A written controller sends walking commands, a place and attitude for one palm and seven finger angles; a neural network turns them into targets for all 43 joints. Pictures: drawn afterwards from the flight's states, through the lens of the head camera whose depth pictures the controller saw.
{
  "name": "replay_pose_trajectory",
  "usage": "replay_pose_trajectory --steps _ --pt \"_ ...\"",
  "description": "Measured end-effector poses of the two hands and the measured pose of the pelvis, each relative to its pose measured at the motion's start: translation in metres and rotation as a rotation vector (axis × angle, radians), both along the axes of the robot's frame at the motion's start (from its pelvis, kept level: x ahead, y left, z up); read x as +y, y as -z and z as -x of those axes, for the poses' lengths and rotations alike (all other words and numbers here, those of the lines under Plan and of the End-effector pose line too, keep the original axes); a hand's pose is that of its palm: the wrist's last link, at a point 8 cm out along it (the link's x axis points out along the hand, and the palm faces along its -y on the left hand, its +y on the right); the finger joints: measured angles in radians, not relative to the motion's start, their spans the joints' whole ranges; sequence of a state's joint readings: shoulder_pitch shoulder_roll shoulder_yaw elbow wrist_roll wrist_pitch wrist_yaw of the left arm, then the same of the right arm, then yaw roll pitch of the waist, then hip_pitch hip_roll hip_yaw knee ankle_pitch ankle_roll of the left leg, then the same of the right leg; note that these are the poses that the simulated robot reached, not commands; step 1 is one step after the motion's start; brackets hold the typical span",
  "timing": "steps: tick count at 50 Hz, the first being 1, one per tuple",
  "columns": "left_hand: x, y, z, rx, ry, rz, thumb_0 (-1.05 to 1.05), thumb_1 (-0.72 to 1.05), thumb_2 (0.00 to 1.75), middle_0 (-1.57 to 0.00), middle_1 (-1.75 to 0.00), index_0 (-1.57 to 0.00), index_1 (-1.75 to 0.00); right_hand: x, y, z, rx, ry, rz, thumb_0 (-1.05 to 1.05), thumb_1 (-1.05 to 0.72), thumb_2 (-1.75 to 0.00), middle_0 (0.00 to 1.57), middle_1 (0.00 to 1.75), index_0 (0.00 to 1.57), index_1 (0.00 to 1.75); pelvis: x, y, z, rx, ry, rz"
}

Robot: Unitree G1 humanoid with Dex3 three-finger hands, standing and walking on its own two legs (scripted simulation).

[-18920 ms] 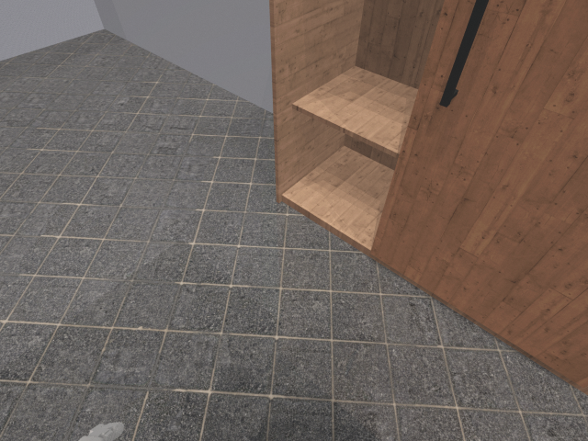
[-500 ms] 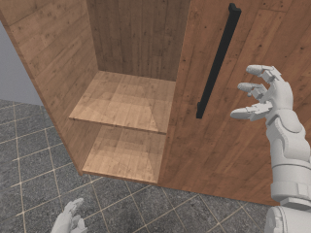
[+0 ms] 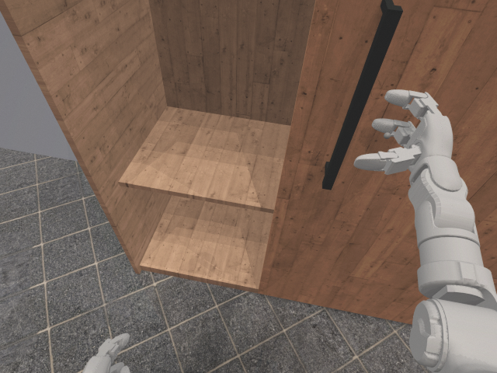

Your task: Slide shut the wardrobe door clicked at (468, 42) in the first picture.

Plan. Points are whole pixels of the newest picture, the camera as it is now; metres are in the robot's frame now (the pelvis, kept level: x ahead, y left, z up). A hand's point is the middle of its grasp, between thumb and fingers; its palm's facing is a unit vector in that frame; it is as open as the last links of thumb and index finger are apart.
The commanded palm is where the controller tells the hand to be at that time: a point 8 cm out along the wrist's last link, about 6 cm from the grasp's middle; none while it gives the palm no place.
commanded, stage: move the hooked fingers beside the handle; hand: right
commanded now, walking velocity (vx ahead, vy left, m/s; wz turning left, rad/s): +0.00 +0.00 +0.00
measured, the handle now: (351, 111) +0.50 -0.12 +0.19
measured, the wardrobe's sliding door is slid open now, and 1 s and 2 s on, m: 0.51 0.51 0.51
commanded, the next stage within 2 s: none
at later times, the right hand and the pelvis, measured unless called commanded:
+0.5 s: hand (391, 137) +0.43 -0.16 +0.20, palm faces +0.10 +1.00 +0.00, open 14.0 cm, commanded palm +0.41 -0.21 +0.18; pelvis -0.01 +0.00 +0.00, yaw +0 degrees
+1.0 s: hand (383, 132) +0.45 -0.16 +0.19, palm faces +0.10 +0.99 +0.01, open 13.8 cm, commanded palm +0.42 -0.21 +0.18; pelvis +0.00 +0.00 +0.00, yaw +1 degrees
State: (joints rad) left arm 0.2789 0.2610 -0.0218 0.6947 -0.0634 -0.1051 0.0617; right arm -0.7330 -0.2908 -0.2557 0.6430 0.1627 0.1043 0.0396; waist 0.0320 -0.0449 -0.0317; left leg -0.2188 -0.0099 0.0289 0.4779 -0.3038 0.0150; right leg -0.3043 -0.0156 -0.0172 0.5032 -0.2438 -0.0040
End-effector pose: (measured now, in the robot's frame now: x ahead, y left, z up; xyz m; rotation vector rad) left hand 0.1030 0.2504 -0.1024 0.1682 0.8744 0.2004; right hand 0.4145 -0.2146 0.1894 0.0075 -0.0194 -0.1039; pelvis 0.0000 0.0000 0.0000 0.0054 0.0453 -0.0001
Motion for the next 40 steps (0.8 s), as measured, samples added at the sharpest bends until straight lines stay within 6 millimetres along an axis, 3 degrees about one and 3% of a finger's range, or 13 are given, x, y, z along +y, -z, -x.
replay_pose_trajectory --steps 6,14,20,24,30,40 --pt "0.0 0.002 0.01 0.011 -0.023 0.013 0.01 0.9 0.9 -0.2 -0.3 -0.2 -0.3 0.003 -0.008 -0.002 -0.037 -0.002 -0.012 -0.02 0.5 -0.3 0.3 1.2 0.3 1.2 -0.001 0.0 -0.002 0.0 -0.014 0.002" --pt "-0.001 0.001 0.016 0.02 -0.029 0.013 0.01 0.9 0.9 -0.2 -0.3 -0.2 -0.3 -0.008 0.009 0.007 0.017 0.021 -0.001 -0.01 0.5 -0.3 0.3 1.2 0.3 1.2 -0.002 0.0 0.001 -0.006 -0.016 0.0" --pt "-0.003 -0.001 0.011 0.004 -0.011 0.005 0.01 0.9 0.9 -0.2 -0.3 -0.2 -0.3 -0.008 -0.004 0.015 -0.068 0.015 0.002 -0.02 0.51 -0.3 0.3 1.2 0.3 1.2 -0.003 0.0 0.004 -0.016 -0.009 -0.003" --pt "-0.005 -0.002 0.006 -0.012 0.0 0.005 0.01 0.9 0.9 -0.2 -0.3 -0.2 -0.3 -0.003 -0.008 0.012 -0.037 -0.005 0.012 -0.02 0.51 -0.3 0.3 1.2 0.3 1.2 -0.004 0.0 0.006 -0.015 0.001 -0.005" --pt "-0.008 -0.001 0.006 -0.016 0.008 0.006 0.01 0.9 0.9 -0.2 -0.3 -0.2 -0.3 0.007 0.009 0.003 0.046 -0.012 -0.007 -0.01 0.51 -0.3 0.3 1.2 0.3 1.2 -0.006 0.001 0.011 0.0 0.002 -0.004" --pt "-0.007 0.005 0.03 0.036 -0.027 0.015 0.01 0.9 0.9 -0.2 -0.3 -0.2 -0.3 0.008 0.0 -0.011 -0.028 0.005 0.009 -0.02 0.5 -0.3 0.35 1.23 0.31 1.2 -0.004 0.002 0.006 0.014 -0.018 -0.001"
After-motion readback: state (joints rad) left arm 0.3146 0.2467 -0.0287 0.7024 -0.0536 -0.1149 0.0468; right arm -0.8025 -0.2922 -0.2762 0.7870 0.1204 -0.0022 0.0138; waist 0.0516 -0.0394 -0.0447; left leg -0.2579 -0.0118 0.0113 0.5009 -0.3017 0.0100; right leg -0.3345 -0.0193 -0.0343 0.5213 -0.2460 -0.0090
